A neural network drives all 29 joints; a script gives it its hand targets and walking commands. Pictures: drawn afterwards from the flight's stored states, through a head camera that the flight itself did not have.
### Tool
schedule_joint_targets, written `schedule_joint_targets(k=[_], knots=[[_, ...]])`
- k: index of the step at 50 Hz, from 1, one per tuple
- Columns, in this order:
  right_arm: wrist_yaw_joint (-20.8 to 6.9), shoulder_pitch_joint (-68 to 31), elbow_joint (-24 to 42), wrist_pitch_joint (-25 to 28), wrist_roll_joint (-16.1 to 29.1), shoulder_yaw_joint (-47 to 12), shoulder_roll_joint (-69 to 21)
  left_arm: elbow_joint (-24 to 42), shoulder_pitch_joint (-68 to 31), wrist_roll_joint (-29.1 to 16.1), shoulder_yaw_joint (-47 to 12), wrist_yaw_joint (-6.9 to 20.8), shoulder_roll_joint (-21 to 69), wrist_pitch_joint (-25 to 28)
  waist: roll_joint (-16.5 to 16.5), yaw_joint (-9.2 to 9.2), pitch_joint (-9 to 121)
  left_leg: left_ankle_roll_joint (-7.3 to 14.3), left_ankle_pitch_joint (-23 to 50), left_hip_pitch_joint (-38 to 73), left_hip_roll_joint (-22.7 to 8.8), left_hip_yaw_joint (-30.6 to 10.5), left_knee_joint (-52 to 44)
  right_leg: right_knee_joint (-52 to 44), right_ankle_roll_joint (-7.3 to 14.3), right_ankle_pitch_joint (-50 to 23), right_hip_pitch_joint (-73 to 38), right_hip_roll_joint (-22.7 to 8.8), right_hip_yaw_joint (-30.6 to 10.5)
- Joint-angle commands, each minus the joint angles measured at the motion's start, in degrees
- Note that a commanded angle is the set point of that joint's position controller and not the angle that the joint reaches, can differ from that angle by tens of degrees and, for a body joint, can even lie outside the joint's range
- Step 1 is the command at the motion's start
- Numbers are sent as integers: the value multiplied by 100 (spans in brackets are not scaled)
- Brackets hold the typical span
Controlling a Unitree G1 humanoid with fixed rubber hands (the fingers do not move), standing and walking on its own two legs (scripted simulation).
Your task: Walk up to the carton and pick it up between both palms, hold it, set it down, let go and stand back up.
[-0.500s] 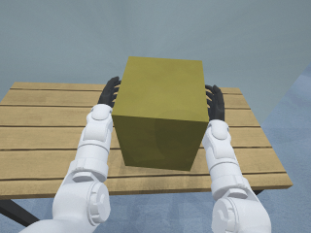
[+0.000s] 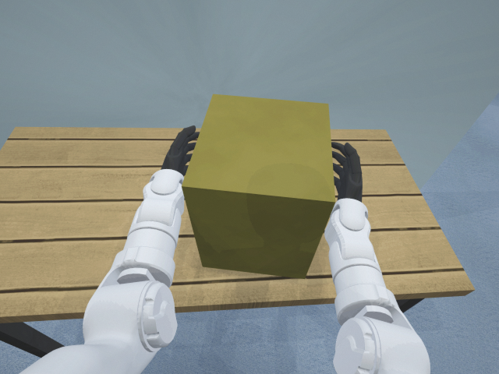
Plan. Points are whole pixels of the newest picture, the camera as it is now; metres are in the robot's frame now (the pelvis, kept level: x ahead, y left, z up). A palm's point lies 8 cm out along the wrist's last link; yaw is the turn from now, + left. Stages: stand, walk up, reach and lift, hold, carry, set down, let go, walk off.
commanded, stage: set down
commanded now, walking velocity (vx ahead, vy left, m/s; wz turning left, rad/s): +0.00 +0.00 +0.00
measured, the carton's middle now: (261, 191) +0.41 -0.05 +0.05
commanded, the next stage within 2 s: none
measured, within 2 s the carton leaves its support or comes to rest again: rests again in 0.84 s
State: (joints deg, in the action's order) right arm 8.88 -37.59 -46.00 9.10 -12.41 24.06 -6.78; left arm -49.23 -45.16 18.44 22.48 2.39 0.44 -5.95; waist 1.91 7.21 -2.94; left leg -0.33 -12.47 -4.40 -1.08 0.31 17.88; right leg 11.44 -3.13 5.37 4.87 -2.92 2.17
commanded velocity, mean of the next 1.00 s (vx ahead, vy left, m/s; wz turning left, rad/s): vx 0.00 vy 0.00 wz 0.00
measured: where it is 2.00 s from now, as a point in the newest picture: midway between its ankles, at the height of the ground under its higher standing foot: outside the picture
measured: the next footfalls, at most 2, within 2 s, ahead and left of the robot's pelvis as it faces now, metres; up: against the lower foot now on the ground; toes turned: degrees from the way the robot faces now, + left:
none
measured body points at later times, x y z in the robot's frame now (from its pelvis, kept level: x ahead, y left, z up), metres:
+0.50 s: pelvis +0.00 +0.00 +0.00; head +0.05 +0.01 +0.45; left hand +0.45 +0.09 +0.07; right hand +0.38 -0.20 +0.07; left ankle -0.03 +0.11 -0.75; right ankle +0.01 -0.16 -0.75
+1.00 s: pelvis +0.00 +0.00 +0.00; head +0.06 +0.01 +0.44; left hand +0.45 +0.09 +0.04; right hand +0.38 -0.19 +0.05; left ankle -0.03 +0.11 -0.75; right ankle +0.01 -0.16 -0.75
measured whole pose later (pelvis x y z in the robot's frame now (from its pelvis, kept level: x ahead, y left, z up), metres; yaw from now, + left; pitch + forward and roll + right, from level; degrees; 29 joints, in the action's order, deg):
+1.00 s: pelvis +0.00 +0.00 +0.00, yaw +0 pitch +7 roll -1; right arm 8.3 -39.4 -52.3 19.5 -23.7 36.6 -10.2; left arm -66.2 -50.2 21.3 25.8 1.8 -2.6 8.3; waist 1.0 6.6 0.2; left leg -0.6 -12.0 -15.2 -1.4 0.1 19.8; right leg 13.3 -2.8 4.9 15.6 -2.7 2.4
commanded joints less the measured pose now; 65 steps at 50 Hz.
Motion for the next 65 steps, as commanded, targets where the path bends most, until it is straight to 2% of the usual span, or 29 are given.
schedule_joint_targets(k=[1, 2, 4, 8, 9, 11, 12, 14, 15, 16, 20, 24, 26, 27, 29, 32, 34, 36, 38, 39, 43, 45, 51, 55, 56, 58, 61, 62, 65], knots=[[-777, -3397, 424, 350, -393, -1767, -2771, 153, -3521, -73, -1627, 764, 3244, 392, -348, 103, 3052, -424, 2122, 76, 254, 552, -80, 555, 61, -2481, -1715, 422, 517], [-776, -3419, 417, 320, -381, -1752, -2772, 87, -3445, -30, -1494, 777, 3200, 393, -259, 31, 2967, -354, 1891, -6, 268, 562, -173, 506, 58, -2415, -1801, 411, 478], [-779, -3523, 558, 399, -481, -1727, -2796, -8, -3462, -65, -1491, 804, 3215, 421, -202, 87, 3091, -353, 1997, -49, 272, 578, -120, 566, 39, -2604, -1823, 427, 498], [-823, -3590, 446, 489, -616, -1635, -2865, -75, -3634, -9, -1452, 743, 3193, 585, -359, -19, 3405, -392, 2151, -64, 223, 575, -38, 643, 53, -2600, -1704, 423, 507], [-786, -3548, 336, 449, -683, -1478, -2894, -201, -3755, 34, -1374, 776, 3060, 587, -286, 63, 3172, -343, 1873, -199, 249, 628, -102, 625, 36, -2589, -1707, 384, 475], [-810, -3455, 157, 442, -738, -1305, -2834, -184, -3648, 143, -1240, 784, 3070, 578, -324, 40, 2998, -362, 1852, -186, 232, 634, -141, 597, 55, -2366, -1680, 413, 511], [-804, -3555, 330, 499, -776, -1271, -2769, -246, -3690, 99, -1280, 789, 3021, 595, -379, 98, 3154, -366, 1885, -144, 237, 624, -124, 606, 50, -2408, -1648, 402, 542], [-802, -3523, 370, 553, -819, -1367, -2877, -349, -3612, 115, -1189, 786, 2999, 674, -261, -21, 3241, -346, 2052, -263, 249, 668, -60, 657, 37, -2728, -1759, 405, 483], [-787, -3517, 305, 527, -886, -1228, -2859, -427, -3725, 175, -1141, 786, 2962, 678, -296, 39, 3263, -343, 1850, -407, 263, 668, -135, 666, 36, -2659, -1800, 377, 498], [-813, -3562, 315, 588, -856, -1308, -2968, -381, -3670, 170, -1134, 769, 3011, 731, -269, -36, 3383, -326, 1929, -336, 262, 654, -79, 707, 9, -2676, -1800, 397, 492], [-859, -3514, 136, 662, -1034, -1081, -2910, -408, -3813, 257, -1101, 716, 2958, 842, -493, -62, 3481, -407, 2153, -213, 204, 665, -28, 666, 78, -2471, -1545, 409, 528], [-832, -3489, 32, 743, -1183, -950, -2963, -504, -3852, 222, -1114, 700, 2979, 954, -331, 9, 3635, -375, 2253, -323, 198, 672, -18, 744, 34, -2820, -1654, 408, 527], [-851, -3520, 26, 821, -1139, -1021, -3015, -600, -3766, 240, -1134, 669, 3015, 1051, -460, -60, 3707, -403, 2385, -369, 194, 668, 57, 780, 45, -2923, -1563, 397, 510], [-835, -3447, -33, 847, -1240, -982, -3043, -643, -3790, 245, -1071, 675, 3009, 1083, -331, -17, 3746, -397, 2430, -424, 199, 660, 52, 803, 37, -3040, -1685, 393, 515], [-817, -3285, -58, 901, -1237, -1111, -3137, -682, -3563, 270, -1113, 662, 3096, 1153, -421, -21, 3862, -428, 2659, -425, 196, 644, 134, 926, 3, -3433, -1714, 385, 511], [-809, -3261, -289, 989, -1247, -982, -3092, -800, -3603, 267, -1153, 650, 3051, 1259, -459, 36, 3747, -461, 2777, -323, 171, 636, 198, 898, 45, -3270, -1528, 420, 542], [-800, -3283, -411, 953, -1291, -853, -3037, -915, -3639, 316, -1006, 672, 2950, 1271, -449, 6, 3467, -434, 2420, -539, 196, 649, 79, 821, 70, -2966, -1525, 386, 535], [-786, -3308, -330, 1070, -1248, -913, -3081, -840, -3719, 257, -1214, 643, 3075, 1357, -518, 89, 3835, -469, 2609, -507, 220, 644, 174, 874, 57, -3291, -1473, 385, 532], [-778, -3374, -375, 1165, -1326, -964, -3160, -937, -3727, 281, -1179, 614, 3017, 1492, -456, 12, 3968, -465, 2686, -565, 186, 639, 217, 908, 59, -3374, -1503, 393, 496], [-787, -3409, -302, 1216, -1333, -941, -3144, -1005, -3613, 289, -1121, 582, 3060, 1526, -481, -58, 4020, -477, 2746, -618, 171, 638, 237, 911, 92, -3318, -1489, 409, 511], [-797, -3401, -603, 1242, -1451, -736, -3201, -1097, -3887, 288, -1123, 573, 2986, 1708, -515, 64, 3944, -448, 2379, -744, 191, 668, 184, 876, 94, -3028, -1401, 374, 514], [-802, -3384, -629, 1293, -1491, -704, -3135, -1261, -3698, 363, -1030, 581, 3022, 1756, -510, -58, 3910, -451, 2404, -834, 179, 667, 145, 865, 116, -2982, -1400, 373, 516], [-799, -3265, -806, 1283, -1636, -441, -3092, -1505, -3752, 404, -861, 614, 2891, 1830, -451, 47, 3754, -404, 2032, -913, 189, 665, 42, 821, 103, -2654, -1274, 360, 566], [-837, -3220, -883, 1264, -1711, -364, -3151, -1631, -3770, 495, -642, 604, 2808, 1917, -421, -102, 3711, -348, 1871, -1062, 201, 706, 24, 779, 133, -2452, -1212, 340, 524], [-840, -3219, -910, 1300, -1740, -361, -3149, -1605, -3755, 478, -729, 593, 2828, 1960, -413, -19, 3755, -359, 1831, -1069, 183, 689, 14, 799, 121, -2472, -1170, 362, 555], [-839, -3165, -960, 1289, -1795, -305, -3161, -1677, -3660, 593, -583, 583, 2778, 1965, -461, -85, 3687, -339, 1744, -1136, 194, 713, -32, 779, 117, -2402, -1180, 329, 534], [-835, -3209, -966, 1252, -1856, -160, -3121, -1773, -3756, 577, -508, 600, 2667, 1976, -451, -19, 3598, -318, 1487, -1119, 213, 748, -57, 758, 116, -2213, -1119, 334, 533], [-831, -3255, -1011, 1227, -1893, 3, -3065, -1760, -3829, 533, -589, 611, 2746, 1953, -508, 81, 3540, -329, 1361, -1062, 192, 713, -88, 707, 135, -2019, -970, 348, 560], [-868, -3159, -931, 1235, -1948, -100, -3147, -1868, -3599, 682, -328, 604, 2701, 1968, -382, -129, 3398, -282, 1416, -1211, 206, 737, -83, 742, 132, -2060, -1071, 338, 526]])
